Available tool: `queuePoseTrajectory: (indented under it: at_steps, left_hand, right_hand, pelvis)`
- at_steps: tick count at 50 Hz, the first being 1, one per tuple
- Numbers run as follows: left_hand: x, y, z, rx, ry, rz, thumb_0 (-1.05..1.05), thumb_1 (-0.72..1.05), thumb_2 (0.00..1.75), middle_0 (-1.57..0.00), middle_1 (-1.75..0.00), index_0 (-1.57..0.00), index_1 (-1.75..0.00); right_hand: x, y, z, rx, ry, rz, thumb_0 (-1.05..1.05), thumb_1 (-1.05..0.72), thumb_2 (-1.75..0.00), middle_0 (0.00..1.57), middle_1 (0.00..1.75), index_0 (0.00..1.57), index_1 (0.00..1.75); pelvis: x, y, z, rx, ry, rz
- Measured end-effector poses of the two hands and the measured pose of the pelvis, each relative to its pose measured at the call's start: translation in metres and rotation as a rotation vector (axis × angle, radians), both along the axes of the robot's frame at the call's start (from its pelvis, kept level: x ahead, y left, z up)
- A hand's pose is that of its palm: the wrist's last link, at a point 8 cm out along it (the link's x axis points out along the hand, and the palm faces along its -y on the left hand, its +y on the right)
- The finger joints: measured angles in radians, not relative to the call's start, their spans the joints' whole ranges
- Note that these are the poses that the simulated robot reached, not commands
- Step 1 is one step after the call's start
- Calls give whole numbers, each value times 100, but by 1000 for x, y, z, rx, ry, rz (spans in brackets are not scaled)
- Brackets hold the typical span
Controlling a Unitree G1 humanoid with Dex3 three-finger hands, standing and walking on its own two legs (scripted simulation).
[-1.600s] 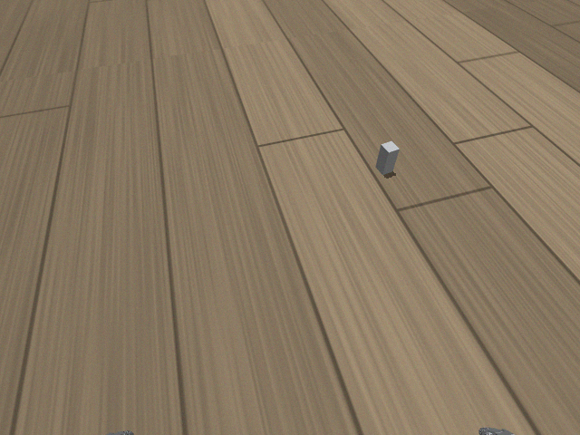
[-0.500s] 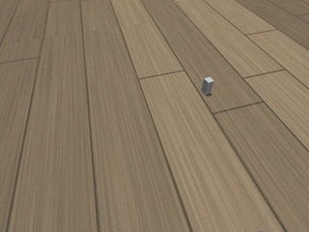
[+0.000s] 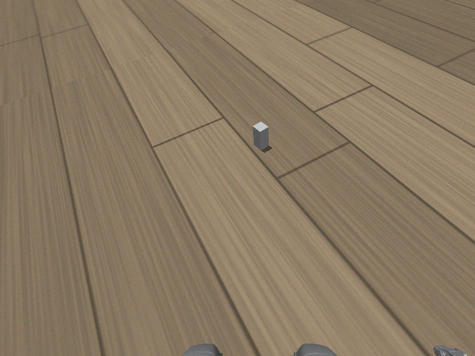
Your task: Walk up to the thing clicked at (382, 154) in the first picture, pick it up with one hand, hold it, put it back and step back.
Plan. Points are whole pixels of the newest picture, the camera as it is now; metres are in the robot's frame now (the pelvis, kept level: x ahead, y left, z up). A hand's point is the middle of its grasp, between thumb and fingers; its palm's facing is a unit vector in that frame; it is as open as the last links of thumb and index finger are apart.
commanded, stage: walk up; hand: left
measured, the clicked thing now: (260, 136) +1.31 -0.01 -0.68
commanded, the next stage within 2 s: none
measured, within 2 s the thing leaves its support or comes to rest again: neither
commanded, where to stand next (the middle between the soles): +0.89 -0.16 m, yaw -15 degrees
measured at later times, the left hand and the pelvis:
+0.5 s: hand (146, 243) +0.36 +0.27 -0.13, palm faces -0.20 -0.92 -0.34, open 7.4 cm; pelvis +0.24 +0.01 +0.02, yaw -9 degrees
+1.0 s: hand (196, 166) +0.57 +0.17 -0.10, palm faces -0.24 -0.89 -0.39, open 7.4 cm; pelvis +0.45 -0.08 +0.02, yaw -15 degrees
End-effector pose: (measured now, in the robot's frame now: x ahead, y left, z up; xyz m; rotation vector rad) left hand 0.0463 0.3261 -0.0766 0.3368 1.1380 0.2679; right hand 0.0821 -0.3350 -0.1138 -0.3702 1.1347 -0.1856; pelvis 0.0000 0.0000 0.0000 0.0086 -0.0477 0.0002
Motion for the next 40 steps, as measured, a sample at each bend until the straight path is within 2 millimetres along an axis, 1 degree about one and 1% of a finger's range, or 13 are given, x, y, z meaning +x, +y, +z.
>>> queuePoseTrajectory:
  at_steps: [3, 6, 9, 12, 15, 17, 19, 22, 26, 30, 34, 38, 40]
  left_hand:
    - [13, -16, 1, -27, 42, -13, 1, 91, 90, -21, -30, -21, -30]
    - [32, -24, -2, -47, 77, -29, 1, 90, 90, -21, -30, -21, -30]
    - [59, -26, -8, -63, 90, -51, 1, 90, 90, -21, -30, -21, -30]
    - [95, -23, -16, -74, 81, -75, 1, 90, 90, -21, -30, -21, -30]
    - [136, -13, -28, -80, 73, -99, 1, 90, 90, -21, -30, -21, -30]
    - [167, -7, -36, -75, 79, -125, 1, 90, 90, -21, -30, -21, -30]
    - [201, -6, -36, -71, 83, -153, 1, 91, 90, -21, -30, -21, -30]
    - [255, -9, -28, -64, 60, -226, 1, 91, 90, -21, -30, -20, -30]
    - [328, -16, -13, -63, -21, -270, 1, 91, 90, -21, -30, -20, -30]
    - [392, -32, -2, -59, -71, -317, 1, 91, 90, -21, -30, -20, -30]
    - [447, -58, 3, -45, -76, -372, 1, 91, 90, -20, -30, -20, -30]
    - [497, -89, -2, -16, -91, -394, 1, 91, 90, -21, -30, -20, -30]
    - [514, -102, -2, -9, -117, -390, 1, 91, 90, -21, -30, -20, -30]
  right_hand:
    - [27, 7, 12, 38, -35, 8, 1, -90, -90, 20, 30, 20, 30]
    - [47, 10, 21, 52, -42, 10, 1, -90, -90, 20, 30, 20, 30]
    - [64, 9, 26, 39, -21, 2, 1, -90, -90, 20, 30, 20, 30]
    - [87, 8, 29, 9, -3, -11, 1, -90, -90, 20, 30, 20, 30]
    - [119, 10, 30, -24, -11, -27, 1, -90, -90, 20, 30, 20, 30]
    - [140, 15, 32, -40, -45, -41, 1, -90, -90, 20, 30, 20, 30]
    - [156, 19, 37, -46, -91, -61, 1, -90, -90, 20, 30, 20, 30]
    - [168, 23, 49, -42, -119, -120, 1, -90, -90, 20, 30, 21, 30]
    - [173, 21, 55, -38, -83, -166, 1, -90, -90, 21, 30, 21, 30]
    - [178, 12, 48, -29, -14, -200, 1, -90, -90, 21, 30, 21, 30]
    - [192, -6, 31, -7, 24, -242, 1, -90, -90, 21, 30, 21, 30]
    - [219, -32, 2, 15, 51, -276, 1, -90, -90, 21, 30, 21, 30]
    - [238, -40, -7, 29, 67, -277, 1, -90, -90, 20, 30, 20, 30]
  pelvis:
    - [23, -6, 11, -7, 4, -28]
    - [50, -10, 16, -13, 11, -53]
    - [79, -10, 16, -25, 21, -68]
    - [111, -6, 12, -42, 28, -76]
    - [147, 3, 4, -46, 34, -84]
    - [168, 8, 0, -8, 30, -102]
    - [186, 12, 1, -9, 29, -121]
    - [215, 12, 10, -21, 22, -144]
    - [250, 6, 18, -12, 16, -155]
    - [284, -3, 18, 0, 13, -178]
    - [320, -20, 12, 15, 13, -202]
    - [361, -46, -5, 9, 15, -214]
    - [376, -57, -8, -8, 9, -217]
